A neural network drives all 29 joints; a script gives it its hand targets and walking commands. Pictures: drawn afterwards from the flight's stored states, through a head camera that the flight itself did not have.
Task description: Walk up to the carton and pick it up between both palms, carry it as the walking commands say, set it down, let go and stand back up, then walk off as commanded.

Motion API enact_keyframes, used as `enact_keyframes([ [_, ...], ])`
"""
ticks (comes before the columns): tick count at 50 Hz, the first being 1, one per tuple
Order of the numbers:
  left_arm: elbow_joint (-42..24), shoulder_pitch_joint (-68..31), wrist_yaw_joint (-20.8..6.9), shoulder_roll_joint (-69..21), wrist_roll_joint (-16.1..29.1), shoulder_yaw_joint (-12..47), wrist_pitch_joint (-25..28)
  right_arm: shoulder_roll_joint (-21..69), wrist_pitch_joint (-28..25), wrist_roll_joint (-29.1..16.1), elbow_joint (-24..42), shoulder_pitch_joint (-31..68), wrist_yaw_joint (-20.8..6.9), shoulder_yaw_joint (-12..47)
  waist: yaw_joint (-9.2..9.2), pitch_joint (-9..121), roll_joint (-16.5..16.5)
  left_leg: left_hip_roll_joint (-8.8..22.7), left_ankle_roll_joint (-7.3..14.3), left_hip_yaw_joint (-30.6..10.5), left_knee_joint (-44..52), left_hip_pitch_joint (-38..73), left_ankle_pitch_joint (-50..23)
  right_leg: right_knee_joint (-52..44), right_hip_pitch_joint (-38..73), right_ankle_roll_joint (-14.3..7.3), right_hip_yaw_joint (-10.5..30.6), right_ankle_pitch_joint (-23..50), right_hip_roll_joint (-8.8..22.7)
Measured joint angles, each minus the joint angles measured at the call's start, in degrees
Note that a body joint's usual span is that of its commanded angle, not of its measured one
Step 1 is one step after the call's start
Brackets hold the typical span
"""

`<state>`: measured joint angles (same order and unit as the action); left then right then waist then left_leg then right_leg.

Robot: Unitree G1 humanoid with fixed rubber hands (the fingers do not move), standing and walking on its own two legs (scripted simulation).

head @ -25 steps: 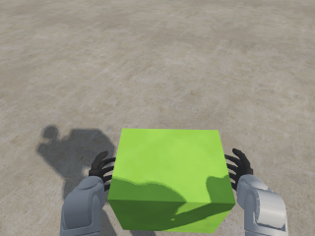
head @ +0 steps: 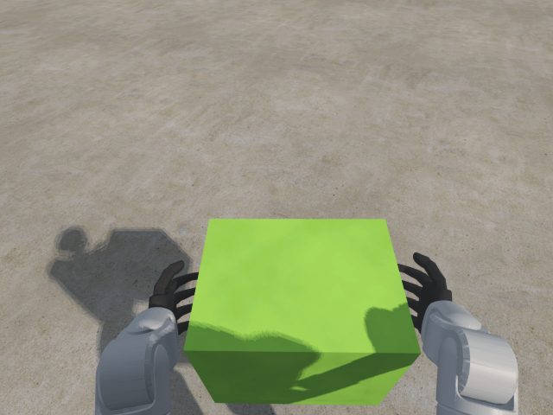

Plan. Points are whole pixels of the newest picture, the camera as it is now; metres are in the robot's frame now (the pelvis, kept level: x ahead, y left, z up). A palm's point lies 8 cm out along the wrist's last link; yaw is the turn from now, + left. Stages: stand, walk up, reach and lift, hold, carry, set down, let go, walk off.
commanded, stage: carry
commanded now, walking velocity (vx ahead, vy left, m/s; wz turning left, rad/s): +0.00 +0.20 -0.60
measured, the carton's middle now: (296, 315) +0.29 -0.01 +0.01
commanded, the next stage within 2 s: none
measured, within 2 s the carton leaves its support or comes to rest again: neither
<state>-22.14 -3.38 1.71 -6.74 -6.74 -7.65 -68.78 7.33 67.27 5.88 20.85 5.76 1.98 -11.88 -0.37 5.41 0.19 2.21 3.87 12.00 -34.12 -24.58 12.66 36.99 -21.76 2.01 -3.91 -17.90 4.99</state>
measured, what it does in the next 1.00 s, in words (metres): steps to the left, turning right: right foot, then left foot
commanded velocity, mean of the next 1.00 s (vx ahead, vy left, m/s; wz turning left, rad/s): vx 0.00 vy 0.20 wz -0.60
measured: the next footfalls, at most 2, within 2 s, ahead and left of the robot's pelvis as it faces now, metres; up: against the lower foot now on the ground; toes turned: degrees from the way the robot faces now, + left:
right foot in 0.56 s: -0.01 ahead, -0.04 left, +0.00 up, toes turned -26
left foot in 0.90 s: +0.11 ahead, +0.24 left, +0.00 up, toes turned -25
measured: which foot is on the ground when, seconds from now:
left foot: down 0.00-0.56, up 0.58-0.88, down 0.90-1.00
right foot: down 0.00-0.30, up 0.32-0.54, down 0.56-0.90, up 0.92-1.00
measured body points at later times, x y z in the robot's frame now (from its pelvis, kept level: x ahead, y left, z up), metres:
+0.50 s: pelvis -0.01 +0.06 +0.00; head +0.03 +0.05 +0.45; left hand +0.29 +0.15 +0.05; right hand +0.20 -0.18 +0.06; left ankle +0.05 +0.13 -0.72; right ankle -0.04 -0.04 -0.70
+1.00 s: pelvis +0.00 +0.19 +0.00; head +0.04 +0.19 +0.45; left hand +0.31 +0.20 +0.04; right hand +0.13 -0.10 +0.06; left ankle +0.08 +0.26 -0.72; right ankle -0.06 +0.04 -0.67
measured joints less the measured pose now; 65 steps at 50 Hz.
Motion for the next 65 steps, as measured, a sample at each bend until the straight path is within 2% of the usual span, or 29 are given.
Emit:
enact_keyframes([
  [4,0.4,-0.7,-0.1,1.0,0.6,-0.7,-1.1,0.1,0.5,0.9,-0.9,0.8,0.2,1.1,0.3,-0.2,0.7,0.4,1.0,2.2,-1.7,-0.8,1.2,4.0,-2.6,-1.6,0.7,-4.6,0.5],
  [6,0.6,-0.9,-0.2,1.0,1.0,-1.2,-1.1,0.1,0.8,1.1,-0.7,0.9,0.4,1.4,0.63,-0.9,1.5,1.1,1.0,3.1,-2.9,-1.1,1.8,3.4,-2.7,-2.0,0.9,-2.1,0.3],
  [7,0.7,-1.1,-0.1,0.6,1.0,-1.3,-1.1,0.0,0.9,1.1,-0.4,0.7,0.4,1.2,0.68,-1.3,2.0,1.6,0.8,3.1,-3.8,-1.4,2.4,2.8,-2.4,-1.3,0.9,0.5,0.1],
  [9,1.0,-1.3,-0.1,-0.5,0.6,-1.2,-1.0,-0.1,0.8,0.6,0.6,-0.4,0.4,0.4,1.02,-1.7,2.0,1.5,-2.0,1.9,-7.1,-2.7,7.0,3.1,-2.8,0.2,1.3,0.5,0.0],
  [12,0.5,-0.3,-0.1,-0.6,0.3,-0.2,-0.4,-0.1,0.7,0.0,1.4,-1.2,0.3,-0.1,1.36,-2.5,0.3,-0.3,-4.8,-3.4,-11.1,-4.2,12.0,2.8,-4.2,1.1,3.9,0.5,0.1],
  [14,-0.6,0.2,0.0,-0.5,0.2,-0.1,-0.5,-0.1,0.7,-0.3,1.8,-1.1,0.3,0.0,0.84,-3.1,-0.9,-0.7,-4.9,-4.8,-5.6,-1.9,9.3,2.7,-5.3,1.9,6.0,1.3,0.1],
  [16,-1.8,0.2,0.0,-0.3,0.3,-0.3,-0.5,0.0,0.0,-0.7,1.7,-0.7,0.3,0.4,-0.06,-4.2,-2.9,-1.6,-2.9,-2.9,-2.4,-1.0,1.8,4.1,-6.6,1.9,8.0,0.2,0.8],
  [18,-2.3,0.5,0.0,0.1,0.7,-0.5,-0.1,0.0,-0.3,-0.7,1.5,-0.2,0.4,0.9,-0.3,-4.7,-1.9,-0.3,-1.0,-1.7,-3.0,-1.5,2.0,10.5,-9.2,0.6,5.7,-8.6,-0.3],
  [20,-2.8,0.6,0.1,0.6,1.1,-0.6,0.2,0.0,-0.7,-0.5,1.9,-0.1,0.5,1.4,0.17,-5.3,-0.8,1.3,-0.2,-0.3,-2.6,-1.2,2.7,17.2,-11.1,-0.5,2.7,-12.7,-1.2],
  [24,-3.9,0.2,0.1,0.4,1.7,-0.8,0.6,0.0,-0.9,-0.5,3.6,-0.2,0.5,1.6,0.9,-5.4,0.8,3.4,0.1,2.3,-2.7,-0.9,3.2,16.0,-8.9,-1.0,-1.7,-10.6,-2.5],
  [27,-4.6,-0.8,0.2,0.3,1.8,-1.0,0.1,0.0,-0.9,-0.4,4.5,0.1,0.3,1.4,1.29,-4.8,1.1,3.8,0.1,4.7,-5.1,-1.6,4.7,3.8,-2.7,-1.7,-3.5,-3.8,-2.9],
  [28,-4.4,-1.4,0.2,-0.1,1.7,-1.1,0.3,-0.1,-1.1,-0.4,4.6,0.3,0.2,1.2,1.46,-4.7,1.5,4.2,-0.4,5.2,-6.8,-2.2,5.6,1.3,-1.8,-2.3,-3.3,-1.2,-3.1],
  [29,-3.6,-1.6,0.2,-0.7,1.3,-1.1,0.9,-0.2,-1.4,-0.4,4.3,0.4,0.1,0.6,1.34,-5.0,2.4,4.4,-2.2,3.9,-9.1,-3.0,7.6,2.0,-2.2,-3.0,-3.1,-0.8,-3.4],
  [31,-2.3,-1.4,0.0,-0.6,0.8,-0.5,1.4,0.0,-1.5,-0.5,3.8,-0.2,0.0,0.0,0.83,-5.6,2.1,2.2,-5.6,-1.5,-17.6,-5.8,14.6,3.1,-2.6,-3.6,-1.7,-1.3,-2.9],
  [35,-1.3,0.2,-0.1,-0.5,0.8,0.1,0.8,-0.1,0.0,-0.4,3.4,-1.4,0.3,0.1,-0.27,-6.4,0.6,0.6,-8.3,-7.5,-29.4,-9.7,14.5,-0.4,-1.8,-2.4,1.6,1.3,-1.8],
  [39,-4.1,0.6,0.0,-0.5,1.0,0.4,0.8,-0.1,0.1,-1.4,5.8,-1.3,0.5,0.2,-1.0,-6.9,-0.6,0.9,-9.0,-9.5,-25.0,-9.2,12.4,-2.6,-2.9,-0.6,5.1,4.0,-0.9],
  [42,-5.2,0.2,-0.1,-0.5,0.6,0.3,1.2,-0.1,-0.8,-1.9,6.1,-0.7,0.5,0.2,-1.15,-6.2,-1.9,0.3,-8.5,-9.6,-15.1,-5.7,11.5,-2.8,-4.8,1.2,8.0,5.2,-0.3],
  [44,-5.9,0.1,-0.2,-0.5,0.3,0.2,1.1,-0.1,-1.1,-2.2,5.8,-0.2,0.5,0.2,-1.34,-5.5,-2.7,-0.5,-7.7,-8.5,-4.8,-1.2,9.9,-1.4,-6.5,2.6,9.9,5.2,0.0],
  [46,-6.1,-0.2,-0.2,-0.2,0.2,-0.2,1.0,0.1,-1.9,-2.1,5.0,0.1,0.4,0.6,-1.42,-5.3,-4.1,-1.5,-5.2,-6.8,-0.3,0.1,1.8,2.1,-8.6,2.6,11.6,2.2,0.4],
  [48,-5.1,0.6,-0.2,0.2,0.4,-0.7,0.8,0.1,-2.2,-1.5,2.8,0.1,0.5,1.7,-0.33,-4.9,-3.6,-0.1,-3.2,-5.3,-2.4,-0.6,2.5,12.1,-12.0,1.4,8.9,-9.1,-0.9],
  [49,-4.8,1.1,-0.2,0.6,0.4,-0.8,0.4,0.0,-2.1,-1.2,1.8,-0.2,0.5,2.2,0.22,-4.8,-3.2,0.7,-2.6,-4.5,-2.5,-0.3,3.1,17.7,-13.5,0.7,6.9,-11.6,-1.4],
  [51,-4.4,1.7,-0.1,0.9,0.8,-0.7,-0.3,0.0,-1.6,-0.7,1.5,-1.0,0.6,2.8,1.3,-5.1,-2.8,1.7,-1.9,-3.2,-1.7,0.7,3.4,25.2,-14.6,0.2,3.4,-12.0,-1.7],
  [53,-4.3,2.0,0.1,0.8,1.3,-0.6,-0.4,0.0,-1.0,-0.7,2.3,-1.6,0.6,2.7,2.22,-5.4,-2.0,2.3,-1.4,-1.8,-1.1,1.3,3.2,26.6,-13.7,0.4,0.8,-11.3,-2.0],
  [57,-5.0,1.2,0.6,1.1,2.1,-0.3,-0.7,0.0,-1.0,-0.6,3.8,-1.9,0.5,2.5,2.86,-5.1,-0.5,3.1,-0.4,1.4,-2.1,1.0,3.7,19.9,-8.8,-0.2,-2.4,-10.8,-2.9],
  [59,-4.6,0.4,0.7,1.3,2.5,-0.4,-0.6,0.0,-1.1,-0.2,4.1,-1.5,0.4,2.5,2.72,-4.5,0.3,3.4,0.1,3.2,-3.8,0.2,4.7,12.9,-4.9,-0.8,-3.5,-9.3,-3.3],
  [61,-4.1,-0.6,0.6,1.3,2.5,-0.5,-0.4,-0.1,-1.1,0.2,4.1,-1.0,0.4,2.4,2.57,-3.7,0.6,3.4,0.2,5.2,-6.6,-0.9,6.2,2.6,0.0,-1.7,-3.5,-4.0,-3.2],
  [62,-3.0,-1.1,0.6,0.6,2.1,-0.6,0.2,-0.3,-1.5,0.2,3.5,-0.7,0.2,1.8,2.33,-3.8,2.0,4.1,-0.8,5.1,-8.6,-1.6,7.8,2.1,0.0,-2.5,-3.3,-2.7,-3.8],
  [63,-1.8,-1.4,0.5,-0.1,1.5,-0.7,0.5,-0.3,-1.8,0.3,2.8,-0.9,0.0,1.1,1.81,-3.9,2.5,3.6,-3.1,3.4,-11.4,-2.7,11.1,3.1,-0.4,-3.2,-2.9,-2.8,-3.7],
  [65,0.2,-1.1,0.3,-0.7,0.9,-0.2,0.7,-0.1,-1.5,0.1,2.2,-2.0,0.0,0.2,0.91,-4.3,2.0,1.6,-6.2,-1.7,-20.5,-5.7,15.6,3.0,-0.5,-3.7,-1.5,-2.7,-3.2],
])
